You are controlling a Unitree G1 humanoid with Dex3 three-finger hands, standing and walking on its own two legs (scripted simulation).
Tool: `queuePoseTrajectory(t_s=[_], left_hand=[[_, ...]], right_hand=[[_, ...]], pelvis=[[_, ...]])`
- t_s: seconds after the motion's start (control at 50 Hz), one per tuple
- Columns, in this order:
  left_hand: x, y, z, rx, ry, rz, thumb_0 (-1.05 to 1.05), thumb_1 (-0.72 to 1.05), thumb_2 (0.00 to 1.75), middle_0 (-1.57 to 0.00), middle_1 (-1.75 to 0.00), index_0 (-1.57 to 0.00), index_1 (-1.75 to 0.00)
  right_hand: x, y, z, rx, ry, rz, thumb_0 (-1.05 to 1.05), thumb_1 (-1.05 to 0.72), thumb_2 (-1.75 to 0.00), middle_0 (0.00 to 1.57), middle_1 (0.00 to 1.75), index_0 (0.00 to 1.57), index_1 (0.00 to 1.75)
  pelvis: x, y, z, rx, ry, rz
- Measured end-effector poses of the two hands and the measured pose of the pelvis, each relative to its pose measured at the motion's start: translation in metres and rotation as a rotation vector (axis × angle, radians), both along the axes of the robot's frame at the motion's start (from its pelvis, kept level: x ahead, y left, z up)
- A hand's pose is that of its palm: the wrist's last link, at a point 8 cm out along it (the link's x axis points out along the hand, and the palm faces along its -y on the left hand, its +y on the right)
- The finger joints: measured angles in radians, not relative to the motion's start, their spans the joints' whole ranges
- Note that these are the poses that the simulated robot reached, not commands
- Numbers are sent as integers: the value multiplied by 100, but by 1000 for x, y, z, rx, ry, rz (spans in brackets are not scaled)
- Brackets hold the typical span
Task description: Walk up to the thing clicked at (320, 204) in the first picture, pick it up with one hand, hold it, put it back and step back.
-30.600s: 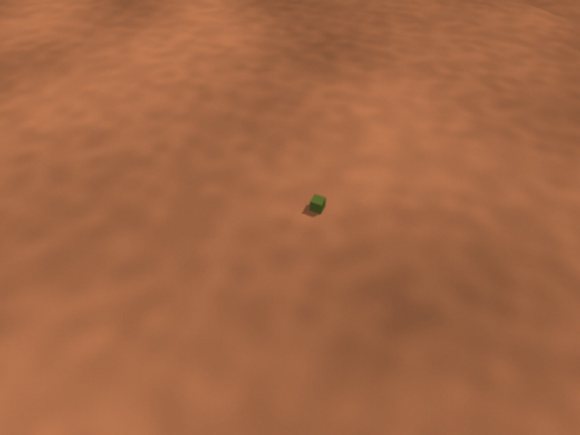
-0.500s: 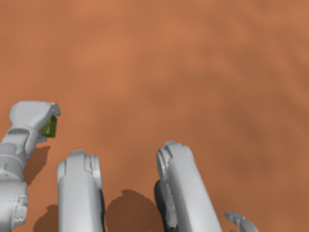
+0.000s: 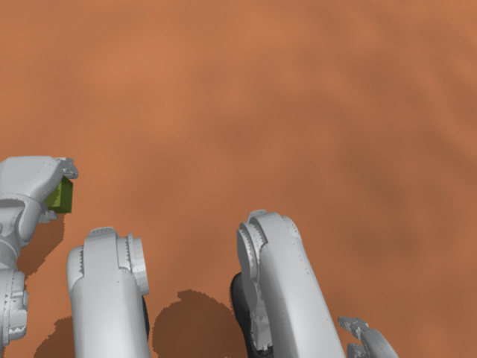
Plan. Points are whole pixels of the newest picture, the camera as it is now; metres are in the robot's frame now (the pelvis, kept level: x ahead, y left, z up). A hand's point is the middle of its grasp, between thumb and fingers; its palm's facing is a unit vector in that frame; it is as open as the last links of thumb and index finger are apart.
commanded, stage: lower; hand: left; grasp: from above
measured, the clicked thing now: (48, 194) +0.41 +0.28 -0.22
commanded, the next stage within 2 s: rest in 0.06 s
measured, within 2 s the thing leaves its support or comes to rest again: rests again in 1.02 s
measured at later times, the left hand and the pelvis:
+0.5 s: hand (54, 193) +0.41 +0.28 -0.23, palm faces -0.48 -0.09 -0.87, open 8.9 cm; pelvis +0.01 +0.00 -0.03, yaw -2 degrees
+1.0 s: hand (65, 198) +0.41 +0.27 -0.26, palm faces -0.45 -0.05 -0.89, open 8.8 cm; pelvis +0.01 +0.01 -0.03, yaw -4 degrees
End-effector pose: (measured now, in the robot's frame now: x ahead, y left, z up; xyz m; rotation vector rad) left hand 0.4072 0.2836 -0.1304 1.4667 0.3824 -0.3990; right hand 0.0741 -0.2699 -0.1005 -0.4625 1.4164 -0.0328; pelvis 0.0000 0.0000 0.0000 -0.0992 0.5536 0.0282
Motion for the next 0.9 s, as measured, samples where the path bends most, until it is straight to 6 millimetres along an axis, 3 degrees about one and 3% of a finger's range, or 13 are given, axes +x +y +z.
queuePoseTrajectory(t_s=[0.36,0.5,0.72,0.9], left_hand=[[9,0,-31,30,-11,27,-1,9,48,-81,-45,-83,-43],[14,-1,-46,-4,-3,42,-1,10,47,-80,-46,-82,-43],[4,-6,-66,-13,-3,-15,-1,12,43,-82,-44,-84,-41],[4,-11,-74,4,-29,-15,-1,13,39,-84,-41,-86,-39]], right_hand=[[9,3,-17,7,-6,39,0,-92,-90,20,30,20,30],[2,3,-19,4,9,67,0,-91,-90,20,30,20,30],[-9,0,-15,-30,60,98,0,-91,-90,20,30,20,30],[5,7,-16,-1,48,149,0,-91,-90,20,30,20,30]], pelvis=[[6,2,-19,-10,-12,-16],[5,2,-27,-20,-42,-26],[7,5,-35,-37,-60,-36],[10,7,-34,-43,-53,-39]])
